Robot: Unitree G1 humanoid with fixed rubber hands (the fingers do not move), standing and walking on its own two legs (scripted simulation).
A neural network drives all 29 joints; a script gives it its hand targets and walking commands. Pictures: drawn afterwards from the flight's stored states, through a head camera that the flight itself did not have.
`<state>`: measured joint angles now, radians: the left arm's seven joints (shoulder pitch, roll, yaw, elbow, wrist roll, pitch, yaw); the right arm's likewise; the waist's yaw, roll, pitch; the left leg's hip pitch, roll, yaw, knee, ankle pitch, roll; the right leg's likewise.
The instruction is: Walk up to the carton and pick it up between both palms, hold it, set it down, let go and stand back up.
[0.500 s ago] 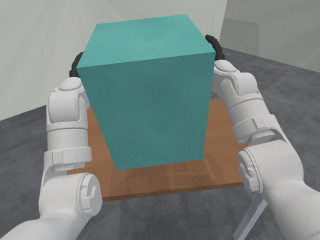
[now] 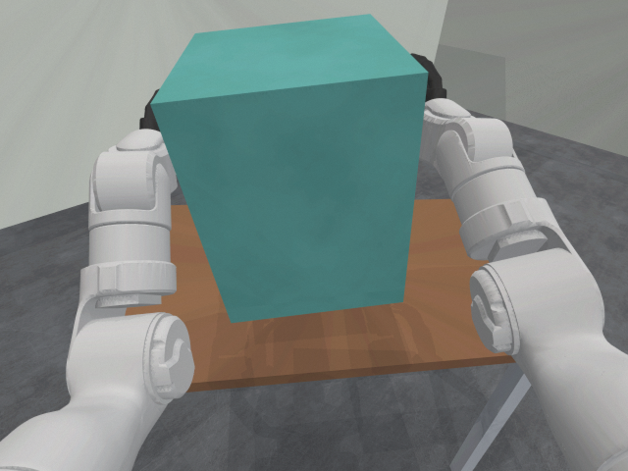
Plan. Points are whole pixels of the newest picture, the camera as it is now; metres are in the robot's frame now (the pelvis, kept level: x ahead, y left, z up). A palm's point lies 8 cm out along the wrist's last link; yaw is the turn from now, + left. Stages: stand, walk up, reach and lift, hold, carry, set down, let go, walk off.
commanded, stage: hold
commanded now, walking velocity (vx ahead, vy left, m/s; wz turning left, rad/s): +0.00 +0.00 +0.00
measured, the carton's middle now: (300, 169) +0.38 +0.00 +0.26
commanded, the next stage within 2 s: none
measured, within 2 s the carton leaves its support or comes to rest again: neither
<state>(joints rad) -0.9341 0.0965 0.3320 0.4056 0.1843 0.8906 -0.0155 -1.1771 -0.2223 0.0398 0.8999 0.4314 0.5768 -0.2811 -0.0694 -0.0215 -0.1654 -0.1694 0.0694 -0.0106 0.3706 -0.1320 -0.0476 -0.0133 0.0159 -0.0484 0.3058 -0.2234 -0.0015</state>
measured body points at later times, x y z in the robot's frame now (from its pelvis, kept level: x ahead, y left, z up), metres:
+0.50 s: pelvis +0.00 +0.00 +0.00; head -0.09 +0.02 +0.44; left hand +0.38 +0.16 +0.30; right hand +0.39 -0.15 +0.33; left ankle +0.05 +0.15 -0.75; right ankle -0.03 -0.11 -0.75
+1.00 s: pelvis +0.01 +0.00 +0.00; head -0.09 +0.02 +0.44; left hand +0.39 +0.16 +0.29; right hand +0.39 -0.15 +0.33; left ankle +0.05 +0.15 -0.75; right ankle -0.03 -0.11 -0.75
